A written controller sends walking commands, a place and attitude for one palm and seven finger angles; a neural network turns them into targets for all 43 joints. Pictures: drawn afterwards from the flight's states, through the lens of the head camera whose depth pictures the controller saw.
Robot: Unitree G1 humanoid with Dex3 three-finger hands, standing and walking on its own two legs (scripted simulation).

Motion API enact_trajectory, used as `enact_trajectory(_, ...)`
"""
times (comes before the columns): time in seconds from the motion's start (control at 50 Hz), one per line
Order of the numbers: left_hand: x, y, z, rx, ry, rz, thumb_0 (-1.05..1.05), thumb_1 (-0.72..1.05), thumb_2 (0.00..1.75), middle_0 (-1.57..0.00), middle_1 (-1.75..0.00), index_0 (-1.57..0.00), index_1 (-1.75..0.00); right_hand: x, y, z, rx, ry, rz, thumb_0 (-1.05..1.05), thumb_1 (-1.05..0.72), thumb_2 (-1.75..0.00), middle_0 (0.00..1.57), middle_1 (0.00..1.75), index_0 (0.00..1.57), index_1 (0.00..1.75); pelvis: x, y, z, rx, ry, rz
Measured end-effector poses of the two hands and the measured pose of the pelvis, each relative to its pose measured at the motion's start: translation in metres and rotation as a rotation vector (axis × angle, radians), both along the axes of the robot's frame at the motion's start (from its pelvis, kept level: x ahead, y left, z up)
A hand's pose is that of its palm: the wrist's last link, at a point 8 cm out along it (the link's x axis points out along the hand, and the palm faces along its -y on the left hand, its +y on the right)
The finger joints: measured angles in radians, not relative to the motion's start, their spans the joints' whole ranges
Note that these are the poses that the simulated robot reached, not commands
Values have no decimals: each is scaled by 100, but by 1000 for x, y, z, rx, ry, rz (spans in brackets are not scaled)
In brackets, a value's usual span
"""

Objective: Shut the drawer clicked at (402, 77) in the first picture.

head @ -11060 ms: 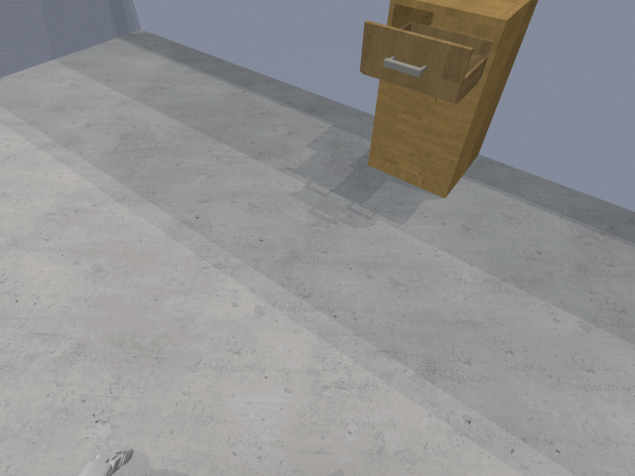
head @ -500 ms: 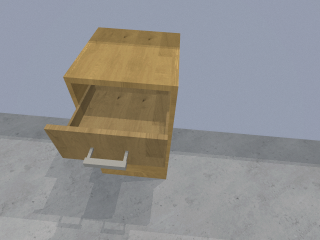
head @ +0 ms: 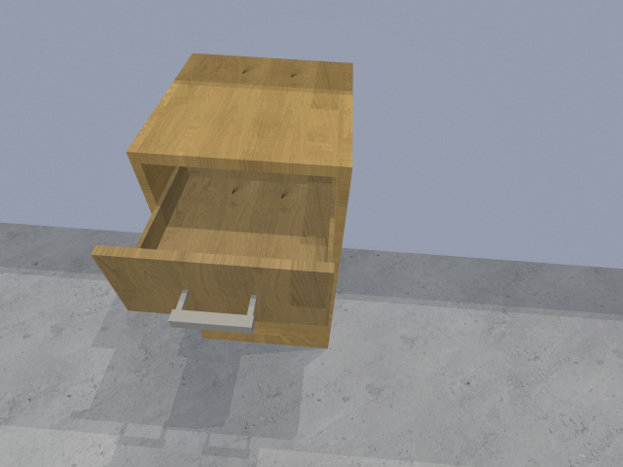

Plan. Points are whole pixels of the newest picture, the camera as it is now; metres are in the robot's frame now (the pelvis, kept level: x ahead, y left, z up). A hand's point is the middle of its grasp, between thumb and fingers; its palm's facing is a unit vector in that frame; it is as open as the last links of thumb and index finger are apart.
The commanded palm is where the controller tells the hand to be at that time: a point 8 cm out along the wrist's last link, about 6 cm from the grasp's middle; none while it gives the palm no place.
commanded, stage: look again from close up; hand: left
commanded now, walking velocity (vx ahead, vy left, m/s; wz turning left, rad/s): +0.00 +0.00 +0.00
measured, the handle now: (215, 310) +0.37 +0.19 -0.09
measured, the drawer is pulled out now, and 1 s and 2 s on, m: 0.23 0.23 0.23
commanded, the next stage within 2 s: raise the hand and make a fist in 0.48 s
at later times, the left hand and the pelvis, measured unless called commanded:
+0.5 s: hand out of the picture -0.03 +0.12 -0.18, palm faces +0.04 -0.99 -0.15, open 7.4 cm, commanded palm none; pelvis +0.00 -0.02 +0.00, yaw +0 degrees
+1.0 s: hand (249, 444) +0.16 +0.09 -0.04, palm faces -0.03 -1.00 +0.01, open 6.0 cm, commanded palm +0.11 +0.18 -0.05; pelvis -0.03 -0.08 -0.05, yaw +5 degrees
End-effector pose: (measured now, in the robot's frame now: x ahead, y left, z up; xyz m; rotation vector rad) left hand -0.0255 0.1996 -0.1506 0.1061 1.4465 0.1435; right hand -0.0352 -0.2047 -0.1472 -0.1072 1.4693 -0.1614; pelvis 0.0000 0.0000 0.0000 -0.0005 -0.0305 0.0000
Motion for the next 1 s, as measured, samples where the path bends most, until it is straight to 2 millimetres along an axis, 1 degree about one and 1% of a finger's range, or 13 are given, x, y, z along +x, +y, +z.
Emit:
enact_trajectory(0.24, -2, -9, 2, 2, 9, 9, 0, 91, 90, -20, -30, -20, -30, -7, -3, 0, 12, 26, -5, 0, -91, -90, 20, 30, 20, 30, 1, -7, 1, 1, 2, 5)
enact_trajectory(0.58, -9, -30, 4, -13, 18, 16, 0, 91, 90, -20, -30, -20, -30, 1, -16, 1, 19, 8, 3, 0, -91, -90, 20, 30, 20, 30, 0, -22, 3, 2, 8, 8)
enact_trajectory(0.62, -7, -26, 7, 9, 14, 29, 3, 93, 89, -20, -30, -20, -30, 7, -19, 2, 19, -29, 11, 0, -91, -90, 20, 30, 20, 30, -1, -24, 2, -2, 18, 20)
enact_trajectory(0.66, 14, -6, 26, 87, -139, 70, 7, 97, 89, -21, -31, -21, -30, 21, -31, 8, -15, -160, 38, 1, -92, -90, 20, 30, 20, 30, -2, -28, 0, 15, 26, 28)
enact_trajectory(0.72, 67, 13, 67, 186, -456, 92, 9, 98, 89, -23, -33, -23, -33, 49, -55, 11, -41, -346, 73, 3, -93, -90, 20, 30, 20, 30, -4, -33, -5, 33, 42, 68)
enact_trajectory(0.76, 109, 7, 101, 185, -690, 79, 8, 98, 89, -25, -35, -25, -35, 76, -70, 14, -62, -470, 120, 3, -93, -90, 20, 30, 20, 30, -8, -34, -7, 19, 47, 87)
enact_trajectory(0.8, 150, -7, 134, 150, -931, 33, 6, 97, 90, -27, -38, -27, -38, 107, -84, 21, -89, -600, 161, 2, -93, -90, 20, 30, 20, 30, -12, -37, -11, 8, 66, 102)
enact_trajectory(0.84, 182, -26, 155, 69, -1156, -7, 5, 95, 90, -30, -42, -30, -41, 137, -96, 34, -118, -725, 187, 2, -92, -90, 20, 30, 20, 30, -18, -44, -18, 8, 102, 102)
enact_trajectory(0.86, 193, -36, 160, 14, -1249, -21, 4, 95, 90, -32, -43, -31, -43, 151, -101, 42, -131, -781, 197, 2, -92, -90, 20, 30, 20, 30, -21, -48, -22, 10, 120, 95)
enact_trajectory(0.88, 200, -45, 161, -43, -1324, -34, 4, 94, 90, -33, -45, -33, -45, 165, -106, 51, -141, -833, 210, 2, -92, -90, 20, 30, 20, 30, -23, -53, -26, 13, 136, 88)
enact_trajectory(0.92, 201, -57, 154, -130, -1420, -77, 2, 93, 90, -37, -49, -37, -49, 189, -113, 69, -159, -925, 248, 2, -92, -90, 20, 30, 20, 30, -27, -63, -35, 15, 159, 79)
enact_trajectory(0.96, 189, -61, 137, -153, -1427, -135, 2, 92, 89, -41, -53, -41, -53, 211, -118, 82, -169, -997, 282, 1, -92, -90, 20, 30, 20, 30, -30, -71, -44, 15, 175, 76)
enact_trajectory(1.0, 169, -56, 114, -136, -1356, -157, 1, 91, 89, -45, -57, -45, -57, 229, -121, 88, -171, -1040, 306, 1, -91, -90, 20, 30, 20, 30, -33, -77, -52, 16, 191, 77)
